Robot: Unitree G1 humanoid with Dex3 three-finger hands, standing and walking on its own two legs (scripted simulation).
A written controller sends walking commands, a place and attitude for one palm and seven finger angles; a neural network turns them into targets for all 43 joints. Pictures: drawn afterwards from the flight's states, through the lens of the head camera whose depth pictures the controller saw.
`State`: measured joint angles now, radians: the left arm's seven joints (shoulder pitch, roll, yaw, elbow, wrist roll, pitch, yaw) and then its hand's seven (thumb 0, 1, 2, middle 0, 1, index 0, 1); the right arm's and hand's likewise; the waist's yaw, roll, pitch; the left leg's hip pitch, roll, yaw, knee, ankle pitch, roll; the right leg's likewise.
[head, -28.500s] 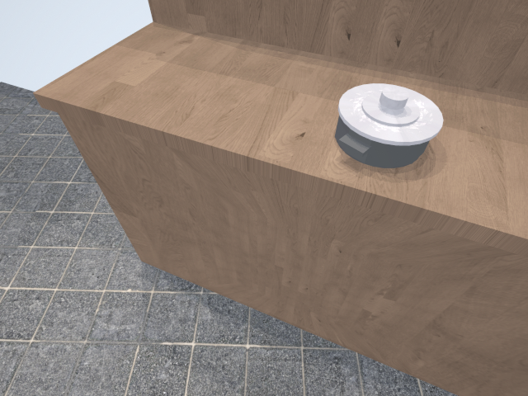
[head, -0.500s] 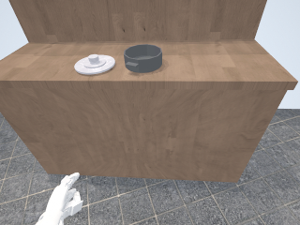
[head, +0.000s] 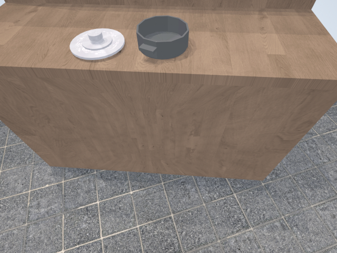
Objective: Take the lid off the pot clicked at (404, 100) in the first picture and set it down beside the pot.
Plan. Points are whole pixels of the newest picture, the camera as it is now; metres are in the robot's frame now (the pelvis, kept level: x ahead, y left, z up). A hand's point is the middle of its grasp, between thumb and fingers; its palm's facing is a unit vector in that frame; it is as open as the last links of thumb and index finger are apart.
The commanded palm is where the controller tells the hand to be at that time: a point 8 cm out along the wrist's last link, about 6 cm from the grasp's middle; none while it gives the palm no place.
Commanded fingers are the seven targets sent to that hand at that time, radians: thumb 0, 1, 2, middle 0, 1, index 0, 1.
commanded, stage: stop stepping back and stand still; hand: left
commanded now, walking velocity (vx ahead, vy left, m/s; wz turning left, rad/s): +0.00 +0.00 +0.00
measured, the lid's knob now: (95, 35) +0.75 +0.28 +0.10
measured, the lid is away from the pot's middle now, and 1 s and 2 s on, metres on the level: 0.23 0.23 0.23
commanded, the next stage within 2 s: let the arm hang, fingers relaxed in 0.26 s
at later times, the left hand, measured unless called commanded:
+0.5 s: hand out of the picture +0.08 +0.19 -0.17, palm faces -0.05 -0.97 -0.23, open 7.4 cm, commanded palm none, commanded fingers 0.00 0.90 0.90 -0.20 -0.30 -0.20 -0.30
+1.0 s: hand out of the picture +0.04 +0.18 -0.17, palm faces -0.04 -0.98 -0.22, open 7.3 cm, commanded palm none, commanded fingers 0.00 0.90 0.90 -0.20 -0.30 -0.20 -0.30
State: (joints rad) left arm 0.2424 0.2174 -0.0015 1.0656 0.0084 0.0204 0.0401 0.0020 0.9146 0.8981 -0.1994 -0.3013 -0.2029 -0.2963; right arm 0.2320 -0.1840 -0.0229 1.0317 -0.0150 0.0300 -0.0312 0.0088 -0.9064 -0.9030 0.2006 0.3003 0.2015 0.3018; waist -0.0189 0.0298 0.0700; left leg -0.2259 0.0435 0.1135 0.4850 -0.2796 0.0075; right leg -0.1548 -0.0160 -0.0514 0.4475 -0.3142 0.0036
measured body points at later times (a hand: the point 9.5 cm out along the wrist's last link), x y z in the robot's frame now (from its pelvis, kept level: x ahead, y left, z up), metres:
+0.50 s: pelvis +0.01 +0.00 +0.00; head +0.04 +0.00 +0.45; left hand +0.08 +0.24 -0.15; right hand +0.02 -0.23 -0.16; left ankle -0.02 +0.11 -0.74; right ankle -0.05 -0.12 -0.74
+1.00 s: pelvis +0.00 +0.00 +0.00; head +0.03 +0.00 +0.45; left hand +0.04 +0.23 -0.16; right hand +0.00 -0.23 -0.16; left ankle -0.02 +0.11 -0.74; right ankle -0.05 -0.12 -0.74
